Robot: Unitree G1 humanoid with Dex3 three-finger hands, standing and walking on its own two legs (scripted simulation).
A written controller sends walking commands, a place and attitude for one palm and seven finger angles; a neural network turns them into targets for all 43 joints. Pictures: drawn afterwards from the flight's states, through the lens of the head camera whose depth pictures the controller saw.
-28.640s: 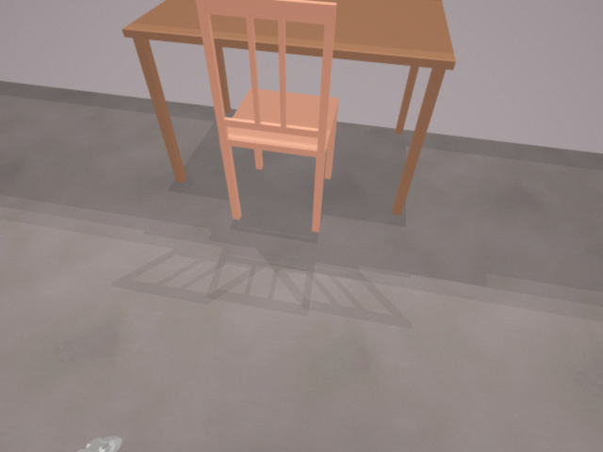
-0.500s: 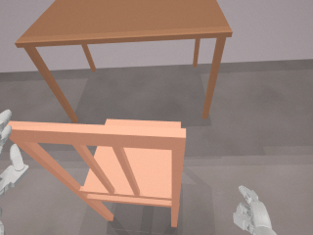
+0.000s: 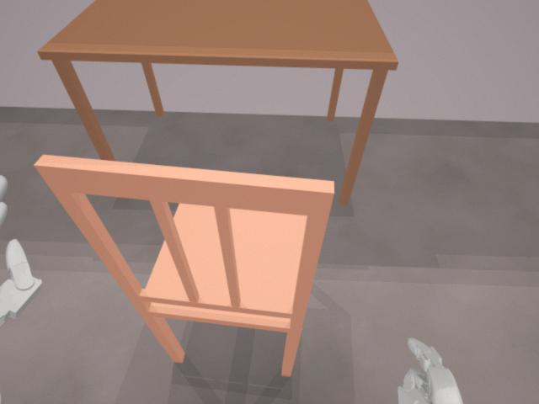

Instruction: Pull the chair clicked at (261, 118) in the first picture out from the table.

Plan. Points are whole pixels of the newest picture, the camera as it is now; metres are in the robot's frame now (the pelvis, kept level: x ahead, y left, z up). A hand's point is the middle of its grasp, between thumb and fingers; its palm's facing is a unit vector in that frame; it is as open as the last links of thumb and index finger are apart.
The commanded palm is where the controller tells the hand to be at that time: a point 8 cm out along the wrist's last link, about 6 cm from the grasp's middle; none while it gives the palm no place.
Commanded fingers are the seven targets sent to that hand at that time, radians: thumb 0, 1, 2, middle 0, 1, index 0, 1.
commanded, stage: step back with the hand held close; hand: left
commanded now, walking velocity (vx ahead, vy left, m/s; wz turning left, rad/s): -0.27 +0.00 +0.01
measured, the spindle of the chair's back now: (179, 258) +0.37 +0.20 -0.06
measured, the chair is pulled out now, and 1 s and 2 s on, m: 0.58 0.58 0.58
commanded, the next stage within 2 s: stop stepping back and stand still in 1.06 s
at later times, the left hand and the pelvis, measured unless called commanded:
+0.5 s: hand (6, 313) +0.16 +0.27 +0.18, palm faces +0.50 -0.72 -0.47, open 7.4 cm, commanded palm +0.09 +0.30 +0.18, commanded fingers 0.00 0.90 0.90 -0.20 -0.30 -0.20 -0.30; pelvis -0.03 +0.00 -0.01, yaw +3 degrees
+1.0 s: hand (16, 337) +0.14 +0.25 +0.17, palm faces +0.40 -0.75 -0.53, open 7.4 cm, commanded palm +0.06 +0.29 +0.18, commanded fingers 0.00 0.90 0.90 -0.20 -0.30 -0.20 -0.30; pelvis -0.06 -0.02 +0.00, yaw +2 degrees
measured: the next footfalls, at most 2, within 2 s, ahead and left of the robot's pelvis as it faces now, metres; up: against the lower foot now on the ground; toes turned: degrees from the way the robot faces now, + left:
right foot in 0.72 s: -0.01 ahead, -0.15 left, +0.00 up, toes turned +2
left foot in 0.98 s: -0.02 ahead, +0.11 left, +0.00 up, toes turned +3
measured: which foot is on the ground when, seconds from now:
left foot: down 0.00-0.78, up 0.80-0.96, down 0.98-1.00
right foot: down 0.00-0.56, up 0.58-0.70, down 0.72-0.98, up 1.00-1.00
